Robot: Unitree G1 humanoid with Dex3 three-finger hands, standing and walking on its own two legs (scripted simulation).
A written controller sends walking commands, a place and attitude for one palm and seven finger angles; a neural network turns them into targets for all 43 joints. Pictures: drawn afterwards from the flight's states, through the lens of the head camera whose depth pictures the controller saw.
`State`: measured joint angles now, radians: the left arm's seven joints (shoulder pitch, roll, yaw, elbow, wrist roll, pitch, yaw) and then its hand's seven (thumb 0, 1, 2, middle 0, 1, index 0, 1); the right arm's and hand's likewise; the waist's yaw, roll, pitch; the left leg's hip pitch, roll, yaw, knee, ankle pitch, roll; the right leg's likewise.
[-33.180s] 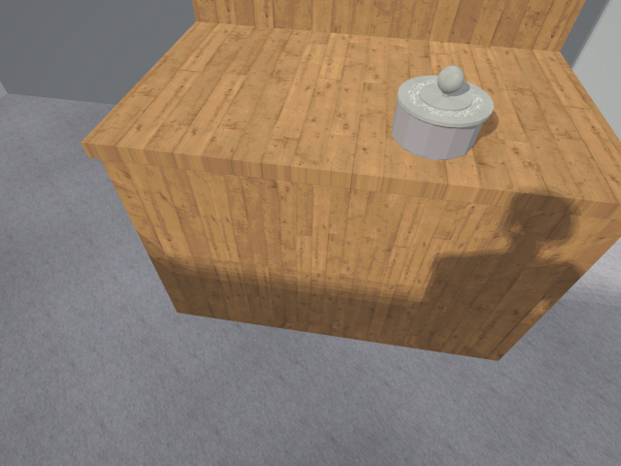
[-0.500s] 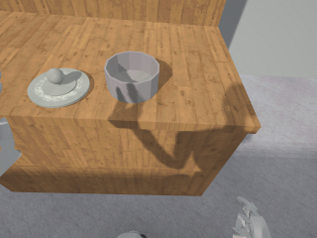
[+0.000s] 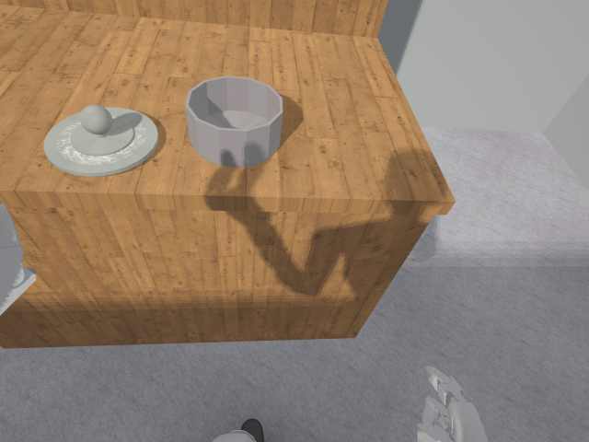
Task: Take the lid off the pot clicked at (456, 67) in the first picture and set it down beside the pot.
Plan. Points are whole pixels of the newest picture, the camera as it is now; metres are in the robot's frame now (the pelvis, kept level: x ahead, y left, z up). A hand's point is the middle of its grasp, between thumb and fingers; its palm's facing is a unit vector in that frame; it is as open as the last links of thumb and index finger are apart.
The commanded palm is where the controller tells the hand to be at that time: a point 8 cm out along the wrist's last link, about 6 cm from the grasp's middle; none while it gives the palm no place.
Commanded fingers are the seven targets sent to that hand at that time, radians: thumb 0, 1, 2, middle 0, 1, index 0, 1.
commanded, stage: step back with the hand held close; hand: left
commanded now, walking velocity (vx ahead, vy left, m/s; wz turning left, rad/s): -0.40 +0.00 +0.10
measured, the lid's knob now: (96, 119) +0.60 +0.38 +0.06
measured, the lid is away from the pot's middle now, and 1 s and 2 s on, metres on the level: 0.24 0.24 0.24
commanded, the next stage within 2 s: stop stepping back and stand still in 0.04 s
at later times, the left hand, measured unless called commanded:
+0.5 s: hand out of the picture +0.10 +0.25 +0.22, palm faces +0.35 -0.81 -0.47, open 7.5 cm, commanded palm +0.04 +0.30 +0.23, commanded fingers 0.00 0.90 0.90 -0.20 -0.30 -0.20 -0.30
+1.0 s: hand out of the picture +0.14 +0.28 +0.16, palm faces +0.31 -0.81 -0.50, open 7.4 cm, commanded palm none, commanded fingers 0.00 0.90 0.90 -0.20 -0.30 -0.20 -0.30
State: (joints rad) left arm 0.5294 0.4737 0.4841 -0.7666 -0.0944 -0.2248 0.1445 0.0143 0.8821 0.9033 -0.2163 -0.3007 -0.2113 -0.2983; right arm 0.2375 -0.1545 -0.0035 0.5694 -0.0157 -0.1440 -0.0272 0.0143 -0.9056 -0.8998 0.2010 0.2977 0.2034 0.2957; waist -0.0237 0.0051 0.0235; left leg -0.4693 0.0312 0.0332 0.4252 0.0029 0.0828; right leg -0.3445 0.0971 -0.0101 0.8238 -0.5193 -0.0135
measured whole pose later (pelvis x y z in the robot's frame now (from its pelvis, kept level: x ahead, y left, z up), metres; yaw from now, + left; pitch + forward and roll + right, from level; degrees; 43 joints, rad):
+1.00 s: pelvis -0.06 +0.04 +0.00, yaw +3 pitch +2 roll -1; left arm 0.46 0.43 0.30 -0.44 0.01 -0.23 0.07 0.01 0.89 0.90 -0.21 -0.30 -0.21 -0.30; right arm 0.21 -0.22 -0.02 0.70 0.01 -0.15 0.01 0.01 -0.90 -0.90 0.20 0.30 0.20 0.30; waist 0.01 0.03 -0.03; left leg -0.35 -0.03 -0.05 0.60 -0.28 0.02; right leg -0.23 0.03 -0.05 0.53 -0.32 -0.02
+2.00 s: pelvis -0.03 +0.02 +0.01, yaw +2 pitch -1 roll +0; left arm 0.22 0.16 0.02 1.09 0.00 0.01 0.05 0.01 0.93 0.90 -0.20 -0.30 -0.20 -0.30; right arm 0.30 -0.12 -0.02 1.09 -0.01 0.01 -0.05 0.01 -0.91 -0.90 0.20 0.30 0.20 0.30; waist -0.02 0.00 0.04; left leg -0.19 -0.01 -0.04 0.48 -0.28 0.01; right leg -0.09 0.04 -0.03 0.43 -0.33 -0.04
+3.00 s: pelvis -0.02 +0.02 +0.01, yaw +1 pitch -1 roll +0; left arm 0.26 0.14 0.02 1.11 0.00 0.00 0.05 0.01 0.92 0.90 -0.20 -0.30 -0.20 -0.30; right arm 0.30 -0.11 -0.02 1.11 -0.01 0.00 -0.06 0.00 -0.91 -0.90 0.20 0.30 0.20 0.30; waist -0.02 0.00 0.05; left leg -0.16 0.00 -0.02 0.47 -0.29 0.00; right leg -0.07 0.05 -0.01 0.40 -0.33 -0.05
